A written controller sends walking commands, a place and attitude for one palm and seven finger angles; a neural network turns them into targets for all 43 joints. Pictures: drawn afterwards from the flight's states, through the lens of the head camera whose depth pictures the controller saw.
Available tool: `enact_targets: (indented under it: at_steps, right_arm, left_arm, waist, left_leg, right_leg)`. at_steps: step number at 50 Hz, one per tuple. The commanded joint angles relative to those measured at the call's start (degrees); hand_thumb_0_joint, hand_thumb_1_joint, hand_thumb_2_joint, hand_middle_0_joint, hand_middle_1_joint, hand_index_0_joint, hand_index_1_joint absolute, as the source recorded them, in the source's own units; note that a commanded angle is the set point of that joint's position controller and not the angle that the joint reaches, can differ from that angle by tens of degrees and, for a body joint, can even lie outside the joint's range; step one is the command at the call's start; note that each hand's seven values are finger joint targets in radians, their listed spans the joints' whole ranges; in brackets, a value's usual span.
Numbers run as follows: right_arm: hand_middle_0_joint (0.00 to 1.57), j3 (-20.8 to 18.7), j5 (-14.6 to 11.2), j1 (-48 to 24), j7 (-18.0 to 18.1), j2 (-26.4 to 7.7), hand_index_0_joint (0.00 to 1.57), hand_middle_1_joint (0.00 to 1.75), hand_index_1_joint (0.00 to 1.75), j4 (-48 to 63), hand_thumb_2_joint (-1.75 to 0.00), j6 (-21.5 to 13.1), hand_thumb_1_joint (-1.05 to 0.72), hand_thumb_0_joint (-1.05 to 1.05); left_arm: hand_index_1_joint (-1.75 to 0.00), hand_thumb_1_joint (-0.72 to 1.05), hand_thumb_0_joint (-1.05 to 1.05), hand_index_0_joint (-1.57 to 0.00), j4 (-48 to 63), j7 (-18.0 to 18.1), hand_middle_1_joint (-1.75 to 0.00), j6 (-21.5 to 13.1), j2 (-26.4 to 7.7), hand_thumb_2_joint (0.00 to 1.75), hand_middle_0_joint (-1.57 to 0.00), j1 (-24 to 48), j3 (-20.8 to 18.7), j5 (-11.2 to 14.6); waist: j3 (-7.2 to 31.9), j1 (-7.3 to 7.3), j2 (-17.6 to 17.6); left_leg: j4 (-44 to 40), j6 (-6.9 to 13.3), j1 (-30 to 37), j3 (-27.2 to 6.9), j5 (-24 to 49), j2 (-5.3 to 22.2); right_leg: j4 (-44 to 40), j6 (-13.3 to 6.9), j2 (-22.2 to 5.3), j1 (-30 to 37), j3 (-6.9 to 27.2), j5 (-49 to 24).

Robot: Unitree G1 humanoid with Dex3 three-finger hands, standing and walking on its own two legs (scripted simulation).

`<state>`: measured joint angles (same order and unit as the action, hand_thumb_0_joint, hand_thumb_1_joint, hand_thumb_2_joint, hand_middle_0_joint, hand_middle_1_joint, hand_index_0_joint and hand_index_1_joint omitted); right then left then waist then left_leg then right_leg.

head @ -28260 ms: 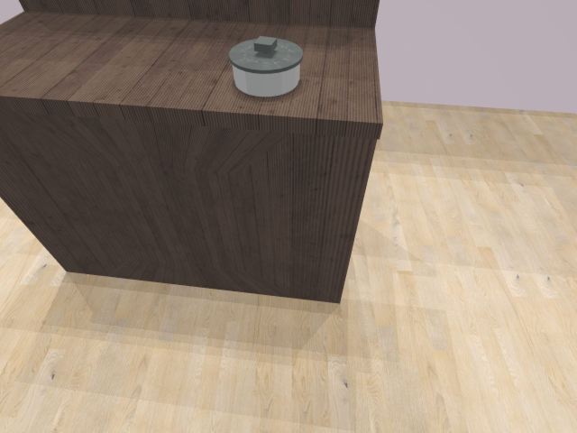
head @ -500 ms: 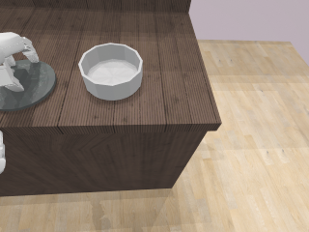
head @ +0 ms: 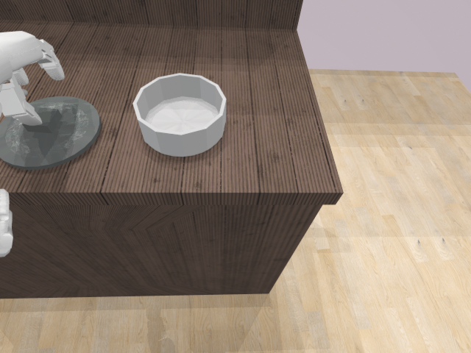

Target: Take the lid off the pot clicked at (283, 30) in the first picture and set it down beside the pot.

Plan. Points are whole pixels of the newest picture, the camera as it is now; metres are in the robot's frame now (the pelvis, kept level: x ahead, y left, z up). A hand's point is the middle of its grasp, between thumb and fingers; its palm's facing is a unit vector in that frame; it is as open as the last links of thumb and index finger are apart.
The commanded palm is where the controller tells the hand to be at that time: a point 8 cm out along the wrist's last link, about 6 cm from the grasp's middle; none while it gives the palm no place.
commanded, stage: raise the empty hand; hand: left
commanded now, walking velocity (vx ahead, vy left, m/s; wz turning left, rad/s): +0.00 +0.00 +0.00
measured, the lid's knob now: (42, 120) +0.48 +0.32 +0.11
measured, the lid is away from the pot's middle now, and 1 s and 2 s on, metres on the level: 0.23 0.23 0.23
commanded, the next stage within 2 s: draw the hand back to the body in 0.92 s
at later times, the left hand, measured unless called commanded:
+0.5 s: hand (1, 60) +0.48 +0.31 +0.23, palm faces -0.29 -0.11 -0.95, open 11.0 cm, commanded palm +0.49 +0.31 +0.30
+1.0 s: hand out of the picture +0.48 +0.32 +0.27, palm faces -0.23 -0.12 -0.97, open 11.0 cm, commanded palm +0.48 +0.31 +0.33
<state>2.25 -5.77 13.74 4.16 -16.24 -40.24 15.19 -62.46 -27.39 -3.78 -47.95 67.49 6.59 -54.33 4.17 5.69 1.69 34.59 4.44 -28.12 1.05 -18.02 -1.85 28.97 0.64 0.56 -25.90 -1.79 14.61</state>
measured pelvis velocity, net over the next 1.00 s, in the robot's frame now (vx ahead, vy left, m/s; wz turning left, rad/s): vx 0.01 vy -0.01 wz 0.00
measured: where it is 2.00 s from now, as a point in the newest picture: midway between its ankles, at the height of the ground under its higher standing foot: outside the picture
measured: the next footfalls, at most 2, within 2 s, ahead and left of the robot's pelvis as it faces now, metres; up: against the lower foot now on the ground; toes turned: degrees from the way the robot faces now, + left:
none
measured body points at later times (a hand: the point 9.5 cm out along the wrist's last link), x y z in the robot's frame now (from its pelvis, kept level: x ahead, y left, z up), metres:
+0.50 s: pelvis +0.00 +0.00 +0.00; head +0.07 +0.01 +0.45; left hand +0.49 +0.32 +0.28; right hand +0.04 -0.28 -0.12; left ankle -0.02 +0.06 -0.73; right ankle -0.01 -0.14 -0.73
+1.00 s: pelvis +0.01 -0.01 +0.01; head +0.07 +0.00 +0.45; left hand +0.49 +0.32 +0.32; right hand +0.07 -0.28 -0.12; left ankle -0.02 +0.06 -0.73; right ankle -0.01 -0.14 -0.73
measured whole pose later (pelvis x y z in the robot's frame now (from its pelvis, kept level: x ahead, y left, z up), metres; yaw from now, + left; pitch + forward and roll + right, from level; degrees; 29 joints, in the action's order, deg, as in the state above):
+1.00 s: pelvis +0.01 -0.01 +0.01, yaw +0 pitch +11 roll -2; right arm 2.7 -5.7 13.1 2.5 -16.7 -40.9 14.9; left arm -63.8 -32.0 4.7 -51.6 79.3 10.0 -56.1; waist 3.9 5.7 1.8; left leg 28.2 4.1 -23.2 1.1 -15.9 -2.3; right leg 24.0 0.5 0.2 -21.6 -1.5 13.2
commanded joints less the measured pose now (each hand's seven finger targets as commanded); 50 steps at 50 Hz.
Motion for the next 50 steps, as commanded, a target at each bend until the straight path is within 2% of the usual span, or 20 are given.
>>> enact_targets:
  at_steps: [1, 2, 7, 9, 14, 16, 18, 21, 23, 27, 28, 29, 31, 33, 35, 38, 41, 42, 45, 50]
  right_arm:
    - [0.20, -3.0, 0.4, 2.9, 0.6, -10.4, 0.20, 0.30, 0.30, 3.9, -0.90, -0.3, -0.90, 0.00]
    - [0.20, -2.9, 0.1, 2.4, 0.6, -10.3, 0.20, 0.30, 0.30, 4.0, -0.90, -0.5, -0.90, 0.00]
    - [0.20, -2.7, 0.2, 2.2, 0.7, -10.5, 0.20, 0.30, 0.30, 3.6, -0.90, -0.9, -0.90, 0.00]
    - [0.20, -2.9, 0.5, 2.7, 0.6, -10.6, 0.20, 0.30, 0.30, 3.4, -0.90, -1.0, -0.90, 0.00]
    - [0.20, -2.7, 0.3, 2.8, 0.6, -10.6, 0.20, 0.30, 0.30, 2.7, -0.90, -1.5, -0.90, 0.00]
    - [0.20, -2.6, 0.4, 2.7, 0.7, -10.8, 0.20, 0.30, 0.30, 3.2, -0.90, -1.4, -0.90, 0.00]
    - [0.20, -2.8, 0.5, 2.6, 0.4, -10.6, 0.20, 0.30, 0.30, 2.8, -0.90, -1.6, -0.90, 0.00]
    - [0.20, -2.5, 0.4, 3.3, 0.4, -10.8, 0.20, 0.30, 0.30, 2.6, -0.90, -1.8, -0.90, 0.00]
    - [0.20, -2.6, 0.5, 2.6, 0.2, -11.0, 0.20, 0.30, 0.30, 2.8, -0.90, -1.6, -0.90, 0.00]
    - [0.20, -2.5, 0.2, 2.8, 0.2, -10.7, 0.20, 0.30, 0.30, 3.0, -0.90, -2.1, -0.90, 0.00]
    - [0.20, -2.8, 0.7, 2.8, -0.2, -10.9, 0.20, 0.30, 0.30, 3.0, -0.90, -1.7, -0.90, 0.00]
    - [0.20, -2.9, 0.5, 2.9, -0.2, -10.5, 0.20, 0.30, 0.30, 2.9, -0.90, -1.9, -0.90, 0.00]
    - [0.20, -2.9, 0.7, 3.0, -0.4, -10.6, 0.20, 0.30, 0.30, 3.0, -0.90, -1.6, -0.90, 0.00]
    - [0.20, -2.9, 0.7, 2.4, -0.8, -10.6, 0.20, 0.30, 0.30, 3.1, -0.90, -1.5, -0.90, 0.00]
    - [0.20, -2.9, 0.6, 2.7, -0.9, -10.4, 0.20, 0.30, 0.30, 3.0, -0.90, -1.5, -0.90, 0.00]
    - [0.20, -2.8, 0.8, 2.2, -0.9, -10.6, 0.20, 0.30, 0.30, 3.4, -0.90, -1.2, -0.90, 0.00]
    - [0.20, -2.7, 0.6, 2.3, -0.9, -10.3, 0.20, 0.30, 0.30, 3.3, -0.90, -1.1, -0.90, 0.00]
    - [0.20, -2.5, 0.3, 1.8, -0.9, -10.4, 0.20, 0.30, 0.30, 3.6, -0.90, -1.2, -0.90, 0.00]
    - [0.20, -2.4, 0.4, 1.8, -1.0, -10.3, 0.20, 0.30, 0.30, 3.6, -0.90, -0.8, -0.90, 0.00]
    - [0.20, -2.8, 0.8, 1.3, -1.2, -10.1, 0.20, 0.30, 0.30, 3.8, -0.90, -1.4, -0.90, 0.00]
  left_arm:
    - [-0.69, -0.10, 0.00, -0.44, 9.5, 1.4, -0.69, 0.9, -15.8, 0.83, -0.44, 29.1, -3.3, 0.4]
    - [-0.69, -0.10, 0.00, -0.44, 9.3, 1.2, -0.69, 1.1, -13.8, 0.83, -0.44, 29.1, -1.6, 0.5]
    - [-0.69, -0.10, 0.00, -0.44, 10.6, 0.9, -0.69, 1.6, -14.7, 0.83, -0.44, 32.5, -1.5, 0.5]
    - [-0.69, -0.10, 0.00, -0.44, 11.0, 0.9, -0.69, 1.8, -16.7, 0.83, -0.44, 33.9, -3.0, 0.0]
    - [-0.69, -0.10, 0.00, -0.44, 7.8, 0.3, -0.69, 3.1, -14.0, 0.83, -0.44, 34.3, -0.3, -0.1]
    - [-0.69, -0.10, 0.00, -0.44, 9.8, 0.5, -0.69, 3.0, -18.0, 0.83, -0.44, 35.3, -3.0, -0.7]
    - [-0.69, -0.10, 0.00, -0.44, 11.6, 0.2, -0.69, 3.4, -14.9, 0.83, -0.44, 38.2, -0.4, -0.6]
    - [-0.69, -0.10, 0.00, -0.44, 5.5, -0.1, -0.69, 4.1, -16.3, 0.83, -0.44, 34.1, -1.6, -0.7]
    - [-0.69, -0.10, 0.00, -0.44, 11.1, -0.2, -0.69, 4.1, -16.6, 0.83, -0.44, 39.1, -1.0, -1.0]
    - [-0.69, -0.10, 0.00, -0.44, 8.8, -0.6, -0.69, 4.4, -16.9, 0.83, -0.44, 36.8, -1.5, -1.1]
    - [-0.69, -0.10, 0.00, -0.44, 12.2, -0.6, -0.69, 4.5, -18.2, 0.83, -0.44, 40.4, -2.3, -1.5]
    - [-0.69, -0.10, 0.00, -0.44, 8.9, -0.8, -0.69, 4.9, -16.1, 0.83, -0.44, 39.0, -0.9, -1.5]
    - [-0.69, -0.10, 0.00, -0.44, 8.1, -1.0, -0.69, 5.4, -17.4, 0.83, -0.44, 37.9, -2.1, -1.7]
    - [-0.69, -0.10, 0.00, -0.44, 11.3, -1.2, -0.69, 5.7, -16.2, 0.83, -0.44, 40.6, -0.8, -1.6]
    - [-0.69, -0.10, 0.00, -0.44, 8.0, -1.5, -0.69, 6.4, -14.3, 0.83, -0.44, 38.9, 0.4, -1.5]
    - [-0.69, -0.10, 0.00, -0.44, 11.1, -1.5, -0.69, 6.4, -19.1, 0.83, -0.44, 40.8, -2.6, -2.2]
    - [-0.69, -0.10, 0.00, -0.44, 7.8, -1.9, -0.69, 7.4, -16.9, 0.83, -0.44, 39.6, -0.7, -2.1]
    - [-0.69, -0.10, 0.00, -0.44, 8.6, -2.0, -0.69, 7.3, -16.7, 0.83, -0.44, 39.1, -0.5, -1.8]
    - [-0.69, -0.10, 0.00, -0.44, 6.4, -2.2, -0.69, 8.1, -15.0, 0.83, -0.44, 38.1, 1.0, -1.9]
    - [-0.69, -0.10, 0.00, -0.44, 12.0, -2.1, -0.69, 8.2, -16.2, 0.83, -0.44, 42.0, -0.4, -2.3]
  waist:
    - [22.3, 0.41, 3.3]
    - [21.3, 0.46, 4.9]
    - [22.2, 0.53, 6.7]
    - [23.3, 0.43, 5.7]
    - [20.4, 0.95, 4.9]
    - [22.5, 0.37, 4.3]
    - [23.7, 0.60, 7.6]
    - [19.8, 0.68, 3.5]
    - [23.9, 0.35, 6.7]
    - [23.0, 0.25, 6.2]
    - [25.7, 0.14, 7.0]
    - [23.6, 0.56, 6.4]
    - [23.2, 0.22, 4.6]
    - [24.3, 0.26, 7.3]
    - [22.0, 0.64, 5.4]
    - [25.9, -0.09, 5.1]
    - [22.5, 0.42, 3.6]
    - [22.6, 0.09, 5.2]
    - [20.6, 0.60, 2.5]
    - [24.9, 0.24, 7.7]
  left_leg:
    - [-1.9, -1.5, 17.2, -2.5, 29.5, 0.5]
    - [-1.9, -1.9, 18.3, -2.6, 31.0, 0.4]
    - [-2.6, -2.0, 19.8, -3.1, 29.9, 0.5]
    - [-2.8, -1.7, 20.0, -3.3, 29.0, 0.5]
    - [-3.9, -1.4, 18.6, -2.8, 25.5, 0.5]
    - [-4.1, -1.1, 18.4, -2.6, 26.4, 0.3]
    - [-3.9, -2.2, 22.1, -3.5, 31.4, 0.8]
    - [-4.5, -1.4, 18.1, -2.7, 26.9, 0.5]
    - [-4.6, -1.9, 20.7, -3.0, 31.0, 0.6]
    - [-4.1, -2.2, 21.9, -3.1, 35.6, 0.7]
    - [-4.3, -2.5, 23.2, -3.5, 36.7, 1.0]
    - [-4.0, -2.2, 23.1, -3.5, 36.7, 0.9]
    - [-4.5, -2.1, 21.6, -3.2, 34.8, 0.8]
    - [-4.6, -2.7, 23.7, -3.5, 38.1, 1.2]
    - [-4.7, -2.4, 22.7, -3.4, 36.9, 1.0]
    - [-4.6, -2.0, 23.0, -3.0, 39.2, 0.9]
    - [-5.2, -1.6, 21.3, -2.5, 36.2, 0.9]
    - [-5.1, -2.1, 22.0, -2.6, 38.8, 1.0]
    - [-5.9, -1.3, 19.7, -2.0, 33.5, 0.9]
    - [-5.0, -2.1, 25.9, -3.4, 40.7, 1.0]
  right_leg:
    - [-1.8, -3.3, 2.7, 5.9, -1.0, -15.2]
    - [-1.9, -3.6, 2.9, 4.9, -1.2, -15.1]
    - [-2.5, -3.8, 2.8, 4.8, -1.3, -13.5]
    - [-2.8, -3.6, 2.6, 5.7, -1.1, -13.5]
    - [-3.7, -3.6, 2.5, 5.3, -1.1, -12.4]
    - [-3.7, -3.6, 2.3, 7.8, -0.7, -14.1]
    - [-3.8, -3.6, 2.5, 5.9, -1.1, -13.8]
    - [-4.2, -3.5, 2.6, 6.7, -1.0, -13.3]
    - [-4.0, -3.5, 2.2, 7.9, -0.7, -15.2]
    - [-4.1, -3.6, 2.5, 7.7, -1.1, -16.7]
    - [-4.1, -3.3, 2.4, 8.1, -0.7, -16.6]
    - [-4.3, -3.4, 2.5, 6.9, -0.9, -16.2]
    - [-4.4, -3.3, 2.5, 8.0, -0.9, -15.9]
    - [-4.5, -3.3, 2.4, 7.4, -0.9, -16.4]
    - [-4.8, -3.3, 2.5, 6.6, -1.1, -16.0]
    - [-4.5, -3.1, 2.1, 10.1, -0.4, -18.8]
    - [-5.1, -3.0, 2.1, 9.6, -0.5, -17.9]
    - [-4.9, -3.4, 2.1, 9.7, -0.8, -18.9]
    - [-5.3, -3.0, 1.9, 9.7, -0.6, -17.6]
    - [-5.2, -3.3, 2.1, 8.3, -0.6, -17.6]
